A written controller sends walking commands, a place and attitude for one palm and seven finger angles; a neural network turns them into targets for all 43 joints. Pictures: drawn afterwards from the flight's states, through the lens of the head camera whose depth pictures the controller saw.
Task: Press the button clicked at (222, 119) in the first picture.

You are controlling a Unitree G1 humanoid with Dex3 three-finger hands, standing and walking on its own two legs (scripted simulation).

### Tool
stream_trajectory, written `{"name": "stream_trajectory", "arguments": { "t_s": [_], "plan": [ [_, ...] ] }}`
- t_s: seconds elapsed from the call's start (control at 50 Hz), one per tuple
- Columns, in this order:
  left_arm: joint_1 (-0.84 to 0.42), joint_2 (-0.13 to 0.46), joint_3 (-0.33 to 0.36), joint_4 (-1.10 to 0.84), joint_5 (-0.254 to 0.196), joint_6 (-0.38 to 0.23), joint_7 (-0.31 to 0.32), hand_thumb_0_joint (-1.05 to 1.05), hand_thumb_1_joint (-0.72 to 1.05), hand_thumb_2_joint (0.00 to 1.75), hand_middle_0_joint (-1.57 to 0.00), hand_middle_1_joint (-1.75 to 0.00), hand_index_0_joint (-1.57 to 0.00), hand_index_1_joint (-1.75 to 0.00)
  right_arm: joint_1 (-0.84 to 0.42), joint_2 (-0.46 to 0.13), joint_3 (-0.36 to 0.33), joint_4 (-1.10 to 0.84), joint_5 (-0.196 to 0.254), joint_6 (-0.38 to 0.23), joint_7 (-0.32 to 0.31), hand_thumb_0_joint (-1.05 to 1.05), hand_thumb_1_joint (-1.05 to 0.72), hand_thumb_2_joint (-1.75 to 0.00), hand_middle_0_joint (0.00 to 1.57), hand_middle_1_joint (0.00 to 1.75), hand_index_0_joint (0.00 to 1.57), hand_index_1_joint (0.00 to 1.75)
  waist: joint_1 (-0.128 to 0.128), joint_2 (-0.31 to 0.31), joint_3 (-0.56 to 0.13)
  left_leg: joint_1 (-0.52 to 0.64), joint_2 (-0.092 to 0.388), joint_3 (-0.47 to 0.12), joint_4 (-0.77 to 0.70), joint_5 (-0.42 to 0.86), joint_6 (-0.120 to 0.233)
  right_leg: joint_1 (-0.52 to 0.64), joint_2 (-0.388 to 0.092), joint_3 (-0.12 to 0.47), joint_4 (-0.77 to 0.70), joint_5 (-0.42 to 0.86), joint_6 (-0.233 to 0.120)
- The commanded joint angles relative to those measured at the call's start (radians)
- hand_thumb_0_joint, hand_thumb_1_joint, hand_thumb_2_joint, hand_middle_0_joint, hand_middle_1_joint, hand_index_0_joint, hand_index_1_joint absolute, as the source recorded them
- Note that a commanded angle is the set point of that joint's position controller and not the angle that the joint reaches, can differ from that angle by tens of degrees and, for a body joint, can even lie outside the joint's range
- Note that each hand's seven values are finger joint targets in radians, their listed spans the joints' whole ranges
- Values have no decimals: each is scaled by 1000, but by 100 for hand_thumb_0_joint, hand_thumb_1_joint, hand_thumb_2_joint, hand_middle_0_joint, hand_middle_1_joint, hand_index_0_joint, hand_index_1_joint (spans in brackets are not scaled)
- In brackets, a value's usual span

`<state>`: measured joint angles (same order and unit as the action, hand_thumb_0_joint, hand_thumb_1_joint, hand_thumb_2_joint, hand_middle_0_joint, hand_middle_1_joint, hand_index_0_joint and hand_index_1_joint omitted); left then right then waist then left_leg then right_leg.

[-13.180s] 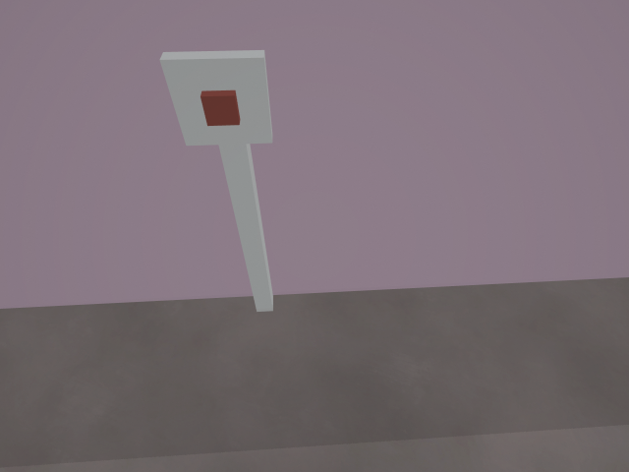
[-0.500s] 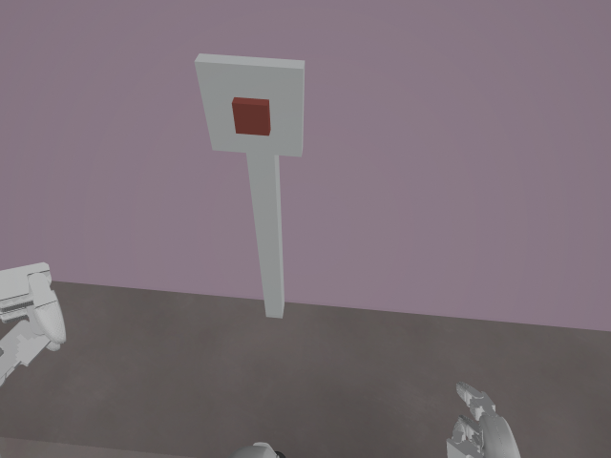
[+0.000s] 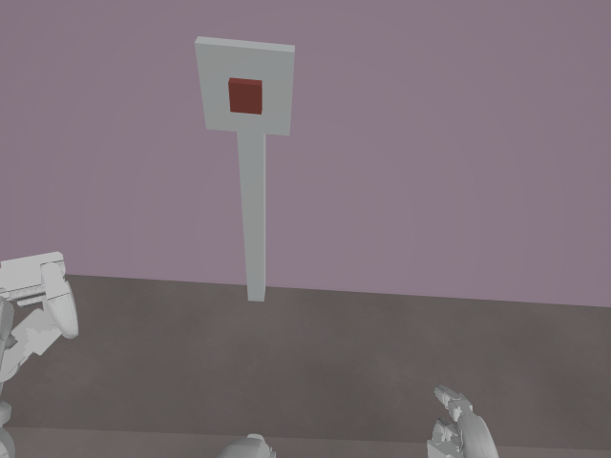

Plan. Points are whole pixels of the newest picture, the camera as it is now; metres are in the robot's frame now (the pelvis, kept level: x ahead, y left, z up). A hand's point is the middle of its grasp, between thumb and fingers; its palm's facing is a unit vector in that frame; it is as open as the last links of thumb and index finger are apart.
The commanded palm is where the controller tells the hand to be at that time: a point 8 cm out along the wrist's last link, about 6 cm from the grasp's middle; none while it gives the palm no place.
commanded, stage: stop stepping back and stand still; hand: left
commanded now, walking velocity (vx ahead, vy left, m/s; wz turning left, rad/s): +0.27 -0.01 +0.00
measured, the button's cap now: (246, 95) +0.72 +0.21 +0.09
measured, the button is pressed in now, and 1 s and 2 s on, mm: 0 0 0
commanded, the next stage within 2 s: let the arm hang, fingers relaxed in 1.04 s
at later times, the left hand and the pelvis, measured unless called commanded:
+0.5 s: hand out of the picture +0.12 +0.27 +0.17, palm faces +0.43 -0.83 -0.36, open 3.1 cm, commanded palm +0.06 +0.31 +0.19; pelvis -0.07 +0.03 +0.00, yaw +1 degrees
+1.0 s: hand (7, 373) +0.14 +0.27 +0.16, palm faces +0.37 -0.82 -0.44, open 3.1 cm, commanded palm +0.08 +0.31 +0.19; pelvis -0.05 +0.03 +0.01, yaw +1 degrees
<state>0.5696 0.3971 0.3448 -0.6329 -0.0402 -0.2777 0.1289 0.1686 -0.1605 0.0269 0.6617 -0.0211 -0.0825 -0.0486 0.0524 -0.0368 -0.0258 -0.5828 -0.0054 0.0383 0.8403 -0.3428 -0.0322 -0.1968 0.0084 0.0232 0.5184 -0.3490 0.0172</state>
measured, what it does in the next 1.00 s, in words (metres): steps on the spot: left foot, then left foot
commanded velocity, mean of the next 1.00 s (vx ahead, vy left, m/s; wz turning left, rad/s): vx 0.09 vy -0.03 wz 0.00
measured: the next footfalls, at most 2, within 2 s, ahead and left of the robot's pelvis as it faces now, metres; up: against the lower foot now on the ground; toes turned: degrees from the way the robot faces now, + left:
left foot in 0.06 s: +0.09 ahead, +0.09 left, +0.00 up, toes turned +2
left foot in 0.48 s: -0.01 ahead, +0.14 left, +0.00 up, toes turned +1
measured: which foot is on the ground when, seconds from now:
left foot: up 0.00-0.04, down 0.06-0.28, up 0.30-0.46, down 0.48-1.00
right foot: down 0.00-1.00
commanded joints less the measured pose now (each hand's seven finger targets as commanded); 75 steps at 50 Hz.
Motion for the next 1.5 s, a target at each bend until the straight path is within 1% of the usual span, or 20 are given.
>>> {"name": "stream_trajectory", "arguments": {
  "t_s": [0.0,0.02,0.04,0.08,0.2,0.22,0.28,0.32,0.42,0.48,0.52,0.6,0.7,0.86,1.1,1.12,1.18,1.24,1.36,1.48],
  "plan": [
    [-66,167,130,-164,-9,5,21,0,90,90,-130,-150,-130,-150,-69,-158,-53,-191,18,-54,-49,0,-90,-90,20,30,20,30,-80,51,-32,339,24,-25,-463,285,21,-89,-130,-5,59,494,-54],
    [-30,177,150,-192,-13,-7,24,0,90,90,-130,-150,-130,-150,-56,-193,-65,-210,18,-71,-45,0,-90,-90,20,30,20,30,-51,243,-102,451,184,-211,-501,564,74,-144,-28,-32,167,223,-5],
    [-30,189,148,-207,-14,-18,21,0,90,90,-130,-150,-130,-150,-30,-174,-67,-216,18,-92,-30,0,-90,-90,20,30,20,30,-45,250,-163,512,271,-319,-530,598,131,-175,15,-1,222,-130,-7],
    [3,184,169,-239,-29,-19,22,0,90,90,-130,-150,-130,-150,-40,-154,-68,-217,11,-112,-20,0,-90,-90,20,30,20,30,-59,301,-166,402,302,-466,-704,-35,111,-161,34,42,332,-213,-7],
    [177,154,153,-218,4,26,39,0,90,90,-130,-150,-130,-150,-46,-163,-68,-240,14,-80,-10,0,-90,-90,20,30,20,30,-54,229,-58,61,125,-141,-676,-288,37,203,56,-119,-62,-90,-43],
    [169,163,152,-202,6,31,38,0,90,90,-130,-150,-130,-150,-48,-157,-67,-238,12,-68,-16,0,-90,-90,20,30,20,30,-57,146,-35,73,82,-101,-567,-211,30,178,11,-75,-175,-77,-57],
    [5,201,182,-193,-5,27,44,0,90,90,-130,-150,-130,-150,-24,-168,-88,-189,0,-31,-25,0,-90,-90,20,30,20,30,-63,-152,-29,141,6,-57,106,-13,9,-189,-356,373,-394,-401,-243],
    [-18,139,136,-83,-1,35,52,0,90,90,-130,-150,-130,-150,5,-173,-84,-166,5,-40,-31,0,-90,-90,20,30,20,30,-89,-94,27,101,45,-89,171,-22,28,-220,-324,301,-361,-354,-219],
    [-95,123,75,-86,30,24,62,0,90,90,-130,-150,-130,-150,-37,-172,-68,-158,4,-80,-60,0,-90,-90,20,30,20,30,-75,-10,58,349,43,11,-349,-19,69,-219,-188,91,-201,-261,-131],
    [-89,154,109,-219,27,-6,62,0,90,90,-130,-150,-130,-150,-28,-197,-69,-197,9,-101,-50,0,-90,-90,20,30,20,30,-59,252,2,374,264,-368,-546,34,170,-201,8,-71,169,-21,-20],
    [-56,167,136,-214,28,-6,51,0,90,90,-130,-150,-130,-150,-35,-147,-59,-180,1,-110,-37,0,-90,-90,20,30,20,30,-72,306,42,216,295,-449,-696,-264,190,-171,2,-36,313,-141,-18],
    [75,150,146,-166,24,9,48,0,90,90,-130,-150,-130,-150,-26,-158,-59,-189,12,-104,-14,0,-90,-90,20,30,20,30,-56,157,10,131,182,-176,-526,-99,106,74,-1,-69,-45,17,-24],
    [63,128,134,-79,-2,29,46,0,90,90,-130,-150,-130,-150,-11,-155,-75,-179,20,-66,-10,0,-90,-90,20,30,20,30,-72,-99,-1,203,30,-45,-116,9,37,-96,-239,326,-301,-105,-159],
    [9,137,108,-139,15,10,44,0,90,90,-130,-150,-130,-150,-46,-151,-51,-195,21,-66,-31,0,-90,-90,20,30,20,30,-55,129,-74,399,135,-149,-424,531,81,35,-43,-19,-33,381,-16],
    [89,136,126,-133,-5,6,40,0,90,90,-130,-150,-130,-150,-56,-163,-68,-229,28,-47,-23,0,-90,-90,20,30,20,30,-57,105,-91,360,85,-93,-412,392,51,82,-70,29,-121,408,-32],
    [-83,43,-247,711,95,164,-104,0,90,90,-130,-150,-130,-150,-104,-359,-121,15,29,-83,71,0,-90,-90,20,30,20,30,-88,106,-1,281,109,-97,-259,485,62,-55,-148,-37,29,519,-53],
    [-156,-8,-244,823,75,252,-129,0,90,90,-119,-138,-119,-138,-1,-263,-93,-11,17,13,61,0,-90,-90,20,30,20,30,-63,18,-60,262,124,-155,-309,331,95,-78,-101,-7,22,254,-55],
    [-261,13,-262,1009,75,259,-130,0,90,90,-108,-126,-108,-126,-18,-275,-84,10,0,35,50,0,-90,-90,20,30,20,30,-57,-136,-62,256,104,-175,-318,344,98,-22,-119,23,-10,285,-74],
    [-325,-17,-310,1395,57,282,-113,0,90,90,-86,-102,-86,-102,-5,-194,-42,164,-5,80,40,0,-90,-90,20,30,20,30,-50,110,-1,295,86,-157,-435,243,75,21,-108,37,-97,163,-65],
    [-278,-59,-312,1614,51,278,-110,0,90,90,-64,-78,-64,-78,84,-140,-41,297,-3,94,26,0,-90,-90,20,30,20,30,-51,192,47,292,81,-150,-497,56,71,30,-103,38,-194,41,-81]
  ]
}}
